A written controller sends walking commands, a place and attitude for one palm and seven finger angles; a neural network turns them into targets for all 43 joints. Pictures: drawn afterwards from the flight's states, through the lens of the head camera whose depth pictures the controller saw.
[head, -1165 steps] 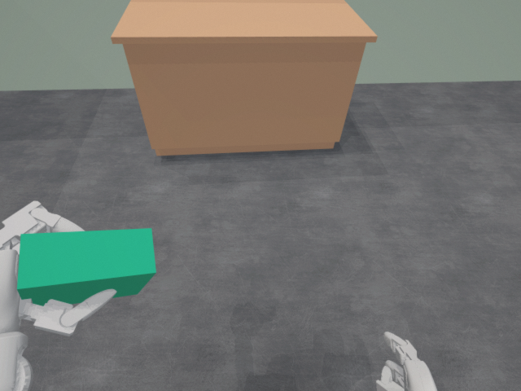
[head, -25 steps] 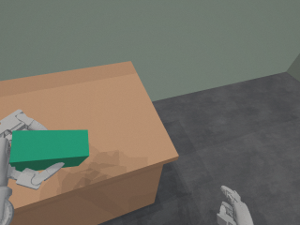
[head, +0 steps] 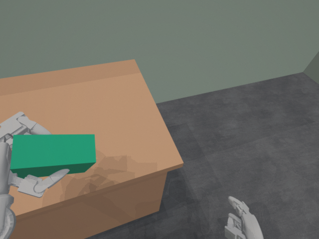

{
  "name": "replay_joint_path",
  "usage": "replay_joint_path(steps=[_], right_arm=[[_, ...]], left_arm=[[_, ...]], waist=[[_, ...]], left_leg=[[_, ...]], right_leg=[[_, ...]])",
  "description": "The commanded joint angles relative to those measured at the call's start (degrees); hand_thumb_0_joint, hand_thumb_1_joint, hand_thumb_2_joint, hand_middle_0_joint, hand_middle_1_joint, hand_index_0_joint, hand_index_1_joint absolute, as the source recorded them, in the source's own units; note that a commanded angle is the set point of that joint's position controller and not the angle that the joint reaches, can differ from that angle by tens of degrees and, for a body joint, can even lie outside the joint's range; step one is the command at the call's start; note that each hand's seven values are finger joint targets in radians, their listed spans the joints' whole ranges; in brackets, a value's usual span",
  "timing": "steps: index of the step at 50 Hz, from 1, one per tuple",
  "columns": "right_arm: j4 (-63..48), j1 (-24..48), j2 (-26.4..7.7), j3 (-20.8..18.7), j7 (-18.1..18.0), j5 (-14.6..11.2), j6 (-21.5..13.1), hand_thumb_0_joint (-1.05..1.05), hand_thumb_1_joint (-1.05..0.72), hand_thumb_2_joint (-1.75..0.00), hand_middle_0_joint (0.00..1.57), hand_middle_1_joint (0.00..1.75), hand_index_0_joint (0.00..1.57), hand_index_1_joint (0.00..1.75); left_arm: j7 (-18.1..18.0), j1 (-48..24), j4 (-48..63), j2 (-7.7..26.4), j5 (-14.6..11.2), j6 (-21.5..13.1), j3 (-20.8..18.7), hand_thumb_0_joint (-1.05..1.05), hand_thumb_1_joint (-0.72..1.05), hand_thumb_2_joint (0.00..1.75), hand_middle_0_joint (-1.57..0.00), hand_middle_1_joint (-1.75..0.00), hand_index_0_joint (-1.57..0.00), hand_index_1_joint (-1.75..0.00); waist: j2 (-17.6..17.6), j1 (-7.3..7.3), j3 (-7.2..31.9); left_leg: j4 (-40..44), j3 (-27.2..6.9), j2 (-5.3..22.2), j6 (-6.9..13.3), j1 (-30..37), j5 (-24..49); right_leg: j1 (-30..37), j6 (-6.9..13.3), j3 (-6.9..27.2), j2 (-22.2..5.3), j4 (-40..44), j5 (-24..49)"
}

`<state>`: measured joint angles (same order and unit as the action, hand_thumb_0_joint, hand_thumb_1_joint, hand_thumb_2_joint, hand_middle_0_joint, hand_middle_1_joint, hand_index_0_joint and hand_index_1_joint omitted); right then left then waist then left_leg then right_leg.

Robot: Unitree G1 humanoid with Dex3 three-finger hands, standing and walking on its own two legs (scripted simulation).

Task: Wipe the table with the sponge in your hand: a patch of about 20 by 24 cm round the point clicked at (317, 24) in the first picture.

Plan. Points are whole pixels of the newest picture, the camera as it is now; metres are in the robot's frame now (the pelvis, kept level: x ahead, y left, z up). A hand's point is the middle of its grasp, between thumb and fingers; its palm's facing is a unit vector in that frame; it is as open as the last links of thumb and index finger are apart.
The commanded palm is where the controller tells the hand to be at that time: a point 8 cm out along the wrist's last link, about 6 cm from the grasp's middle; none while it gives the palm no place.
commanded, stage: shuffle to correct the standing spot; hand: left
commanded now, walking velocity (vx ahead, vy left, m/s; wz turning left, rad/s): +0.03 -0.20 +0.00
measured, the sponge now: (67, 156) +0.24 +0.21 +0.13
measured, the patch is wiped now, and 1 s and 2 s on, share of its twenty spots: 0.00 0.00 0.00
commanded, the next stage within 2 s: come to a stop and stand still in 0.24 s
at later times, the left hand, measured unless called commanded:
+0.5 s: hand (68, 152) +0.23 +0.20 +0.16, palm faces +0.33 -0.86 -0.38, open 9.5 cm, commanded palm +0.18 +0.24 +0.17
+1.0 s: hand (47, 149) +0.25 +0.25 +0.13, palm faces +0.29 -0.86 -0.41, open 9.5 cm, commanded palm +0.18 +0.29 +0.17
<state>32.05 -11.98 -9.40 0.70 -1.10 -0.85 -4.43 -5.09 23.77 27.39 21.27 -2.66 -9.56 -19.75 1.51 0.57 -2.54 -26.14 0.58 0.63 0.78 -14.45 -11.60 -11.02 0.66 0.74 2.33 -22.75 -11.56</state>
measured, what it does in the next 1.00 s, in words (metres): stands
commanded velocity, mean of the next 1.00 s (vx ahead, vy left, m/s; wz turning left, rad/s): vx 0.01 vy -0.06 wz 0.00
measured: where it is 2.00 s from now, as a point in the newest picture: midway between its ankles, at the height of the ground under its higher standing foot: outside the picture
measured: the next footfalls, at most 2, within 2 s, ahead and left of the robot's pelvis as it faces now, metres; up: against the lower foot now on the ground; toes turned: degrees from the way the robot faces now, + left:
none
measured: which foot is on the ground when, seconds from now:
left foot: down 0.00-1.00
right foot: down 0.00-1.00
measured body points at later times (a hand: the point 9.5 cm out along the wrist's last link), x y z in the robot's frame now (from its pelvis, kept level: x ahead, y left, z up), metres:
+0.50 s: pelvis +0.02 -0.04 -0.01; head +0.03 -0.04 +0.44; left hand +0.21 +0.24 +0.18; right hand +0.18 -0.29 -0.08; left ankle +0.03 +0.11 -0.74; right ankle +0.01 -0.11 -0.74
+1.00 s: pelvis +0.02 +0.01 +0.00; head +0.08 +0.04 +0.44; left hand +0.23 +0.30 +0.15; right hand +0.20 -0.22 -0.08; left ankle +0.03 +0.11 -0.74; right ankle +0.01 -0.11 -0.74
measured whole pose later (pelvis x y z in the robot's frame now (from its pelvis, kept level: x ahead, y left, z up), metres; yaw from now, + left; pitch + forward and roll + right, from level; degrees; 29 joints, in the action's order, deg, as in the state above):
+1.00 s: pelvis +0.02 +0.01 +0.00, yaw +0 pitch +1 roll -1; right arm 34.4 -9.4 -11.6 1.3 -1.1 0.0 -6.3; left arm -4.8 24.7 27.9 22.3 -1.2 -10.1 -19.3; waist 2.9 1.1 -6.2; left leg -28.3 1.2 0.1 1.6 -14.6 -14.6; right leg -11.0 0.0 1.3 1.7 -24.4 -14.2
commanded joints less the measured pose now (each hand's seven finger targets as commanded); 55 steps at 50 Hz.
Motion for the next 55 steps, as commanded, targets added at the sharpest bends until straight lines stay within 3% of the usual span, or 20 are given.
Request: replay_joint_path(steps=[1, 14, 15, 20, 24, 29, 30, 31, 32, 33, 34, 35, 36, 39, 41, 44, 45, 46, 50, 55], right_arm=[[-8.89, 4.97, -8.60, -3.98, -0.58, -0.25, -2.72, 0.00, -0.90, -0.90, 0.20, 0.30, 0.20, 0.30], [-9.10, 4.21, -8.72, -4.88, -1.48, -0.63, -1.25, 0.00, -0.90, -0.90, 0.20, 0.30, 0.20, 0.30], [-8.80, 4.84, -8.82, -4.86, -1.60, -0.83, -1.16, 0.00, -0.90, -0.90, 0.20, 0.30, 0.20, 0.30], [-8.74, 5.64, -8.81, -4.25, -1.66, -0.77, -1.02, 0.00, -0.90, -0.90, 0.20, 0.30, 0.20, 0.30], [-8.70, 5.50, -8.73, -3.84, -1.44, -0.77, -0.99, 0.00, -0.90, -0.90, 0.20, 0.30, 0.20, 0.30], [-8.56, 5.60, -8.91, -3.59, -1.57, -0.75, -0.70, 0.00, -0.90, -0.90, 0.20, 0.30, 0.20, 0.30], [-12.66, -0.20, -10.14, 6.24, -6.11, -3.13, -2.13, 0.00, -0.90, -0.90, 0.20, 0.30, 0.20, 0.30], [-8.26, 4.19, -5.56, -0.99, -3.94, -2.84, -5.21, 0.00, -0.90, -0.90, 0.20, 0.30, 0.20, 0.30], [-6.65, 6.56, -7.98, -1.68, -2.02, -0.62, -5.37, 0.00, -0.90, -0.90, 0.20, 0.30, 0.20, 0.30], [-6.59, 5.15, -10.62, -2.54, -1.39, -0.08, -5.38, 0.00, -0.90, -0.90, 0.20, 0.30, 0.20, 0.30], [-6.58, 3.76, -10.45, -2.73, -0.67, -0.07, -5.73, 0.00, -0.90, -0.90, 0.20, 0.30, 0.20, 0.30], [-5.85, 3.59, -10.77, -3.01, 0.17, -0.12, -5.81, 0.00, -0.90, -0.90, 0.20, 0.30, 0.20, 0.30], [-6.49, 3.48, -10.29, -2.89, 0.93, -0.57, -5.82, 0.00, -0.90, -0.90, 0.20, 0.30, 0.20, 0.30], [-7.06, 6.15, -10.52, -2.84, 1.67, -0.57, -6.28, 0.00, -0.90, -0.90, 0.20, 0.30, 0.20, 0.30], [-6.89, 7.31, -10.60, -2.76, 1.19, -0.24, -6.25, 0.00, -0.90, -0.90, 0.20, 0.30, 0.20, 0.30], [-7.01, 8.25, -10.33, -2.48, 0.07, 0.60, -5.89, 0.00, -0.90, -0.90, 0.20, 0.30, 0.20, 0.30], [-6.58, 8.59, -10.92, -2.64, -0.40, 0.80, -5.49, 0.00, -0.90, -0.90, 0.20, 0.30, 0.20, 0.30], [-6.81, 8.51, -9.71, -2.44, -0.59, 0.80, -5.38, 0.00, -0.90, -0.90, 0.20, 0.30, 0.20, 0.30], [-6.83, 7.54, -9.96, -2.73, -0.42, 0.91, -5.35, 0.00, -0.90, -0.90, 0.20, 0.30, 0.20, 0.30], [-6.84, 6.02, -10.18, -3.43, 0.75, 0.77, -5.29, 0.00, -0.90, -0.90, 0.20, 0.30, 0.20, 0.30]], left_arm=[[-1.13, -2.36, 12.79, 8.93, -1.00, -3.39, -6.39, 0.00, 0.10, 1.30, -1.20, -1.60, -1.20, -1.60], [-1.27, -1.49, 13.52, 10.43, -2.62, -1.07, -7.63, 0.00, 0.10, 1.30, -1.20, -1.60, -1.20, -1.60], [-1.48, -1.58, 13.96, 10.77, -2.66, -0.80, -7.78, 0.00, 0.10, 1.30, -1.20, -1.60, -1.20, -1.60], [-2.04, 0.28, 13.54, 11.30, -2.47, -1.15, -8.68, 0.00, 0.10, 1.30, -1.20, -1.60, -1.20, -1.60], [-2.46, 1.16, 12.62, 10.49, -2.05, -1.61, -8.12, 0.00, 0.10, 1.30, -1.20, -1.60, -1.20, -1.60], [-2.47, 0.79, 11.20, 9.71, -1.57, -1.19, -6.89, 0.00, 0.10, 1.30, -1.20, -1.60, -1.20, -1.60], [-2.73, -53.84, 26.76, 52.31, -2.33, -10.24, -21.93, 0.00, 0.10, 1.30, -1.20, -1.60, -1.20, -1.60], [-1.55, -29.35, 0.40, 21.70, -0.56, -7.86, -19.14, 0.00, 0.10, 1.30, -1.20, -1.60, -1.20, -1.60], [-1.54, -18.88, -1.69, 18.30, -1.44, -6.56, -14.80, 0.00, 0.10, 1.30, -1.20, -1.60, -1.20, -1.60], [-1.46, -14.45, -3.83, 17.48, -1.22, -5.98, -12.92, 0.00, 0.10, 1.30, -1.20, -1.60, -1.20, -1.60], [-0.83, -10.76, -2.13, 15.64, -1.50, -6.45, -11.40, 0.00, 0.10, 1.30, -1.20, -1.60, -1.20, -1.60], [-0.37, -6.14, -1.90, 13.48, -1.83, -6.50, -10.30, 0.00, 0.10, 1.30, -1.20, -1.60, -1.20, -1.60], [0.19, -2.10, 0.83, 8.83, -2.00, -6.54, -6.90, 0.00, 0.10, 1.30, -1.20, -1.60, -1.20, -1.60], [-0.06, 1.37, 7.95, 6.69, -1.12, -5.69, -4.11, 0.00, 0.10, 1.30, -1.20, -1.60, -1.20, -1.60], [-0.80, -0.81, 11.81, 8.05, -0.39, -5.44, -5.02, 0.00, 0.10, 1.30, -1.20, -1.60, -1.20, -1.60], [-1.76, -5.77, 14.50, 12.15, 0.60, -5.56, -9.66, 0.00, 0.10, 1.30, -1.20, -1.60, -1.20, -1.60], [-2.47, -7.78, 16.25, 16.94, 0.94, -5.71, -13.19, 0.00, 0.10, 1.30, -1.20, -1.60, -1.20, -1.60], [-2.42, -7.65, 16.58, 13.43, 0.65, -5.76, -11.34, 0.00, 0.10, 1.30, -1.20, -1.60, -1.20, -1.60], [-2.89, -6.24, 18.53, 14.78, 1.07, -5.76, -12.56, 0.00, 0.10, 1.30, -1.20, -1.60, -1.20, -1.60], [-2.23, 2.63, 16.74, 9.44, 1.13, -5.82, -9.56, 0.00, 0.10, 1.30, -1.20, -1.60, -1.20, -1.60]], waist=[[-6.03, -0.19, 9.43], [-0.01, -0.78, 9.45], [-1.61, -0.98, 9.19], [-4.88, -0.67, 9.14], [-2.30, -0.38, 9.35], [-1.49, -0.21, 8.48], [-10.78, -2.92, -1.88], [-2.95, -0.27, 2.88], [-2.33, 0.57, 1.56], [-3.09, 1.28, 2.83], [-0.87, 1.12, 5.41], [-2.66, 1.23, 8.51], [-0.75, 1.22, 10.30], [1.71, 1.42, 10.44], [0.18, 0.82, 10.82], [0.13, 0.51, 9.22], [-2.58, 0.46, 9.57], [-4.05, 0.21, 10.04], [-12.93, 0.68, 12.26], [-10.55, 0.47, 14.58]], left_leg=[[3.84, -4.84, 7.84, 0.67, 3.84, 4.66], [-6.79, -1.31, 4.17, 0.33, 3.79, 2.23], [-6.57, -1.47, 4.30, 0.38, 4.62, 3.68], [-5.06, -2.00, 4.43, 0.85, 4.46, 7.65], [-4.60, -1.61, 3.61, 0.89, 3.16, 8.90], [-2.17, -2.13, 3.86, 1.14, 3.97, 6.81], [1.99, -3.13, 1.64, 0.87, -4.65, 1.87], [-1.72, -2.22, 4.69, 0.89, 0.84, -0.51], [-0.34, -2.86, 2.75, 0.15, 1.02, -4.03], [-3.14, -1.55, 1.55, 0.34, 2.30, -3.16], [-4.48, -1.19, 0.81, 0.34, 1.94, -2.88], [-4.18, -0.79, 0.72, 0.44, 2.82, -0.99], [-2.94, -0.51, 1.21, 0.56, 3.35, 0.90], [-1.02, -0.49, 2.82, 1.01, 5.45, 4.28], [0.96, -1.35, 3.90, 0.99, 6.52, 6.02], [1.97, -2.36, 3.83, 0.92, 5.24, 5.91], [2.39, -3.01, 4.07, 1.05, 5.78, 6.30], [2.66, -3.16, 4.44, 1.25, 5.70, 7.68], [1.61, -3.76, 4.83, 1.22, 7.02, 16.01], [-0.51, -3.88, 5.28, 1.01, 10.38, 25.50]], right_leg=[[0.81, 0.32, 1.60, -3.45, 2.07, 6.24], [-2.70, 3.54, 7.97, -7.87, 3.42, 8.28], [-3.47, 3.88, 8.05, -8.10, 2.91, 9.64], [-1.15, 1.37, 7.37, -7.76, 1.93, 14.10], [2.86, -0.78, 7.45, -7.91, 2.09, 20.66], [2.26, -1.06, 6.97, -7.40, 3.43, 15.00], [-1.53, -1.94, 0.17, -4.71, 2.43, 3.75], [-9.12, -0.15, 1.92, -5.32, 2.81, -10.79], [-7.49, 1.32, 6.27, -3.64, 5.32, -8.29], [-6.78, 2.13, 9.75, -5.67, 6.32, -3.99], [-5.31, 1.71, 10.66, -7.43, 6.45, -2.14], [-2.58, 2.10, 9.95, -7.63, 4.37, 2.24], [0.09, 1.05, 8.50, -7.21, 3.33, 5.26], [-0.13, -0.91, 5.88, -5.75, 2.52, 8.48], [0.49, -0.22, 4.14, -4.97, 1.41, 9.39], [1.28, 0.17, 3.74, -4.78, 1.82, 9.15], [1.51, 0.39, 4.27, -4.68, 1.15, 9.58], [2.73, 0.45, 2.95, -4.79, 0.44, 10.54], [4.53, 0.67, 1.56, -4.26, -1.49, 14.07], [3.10, 0.51, -0.04, -3.82, -2.38, 17.37]])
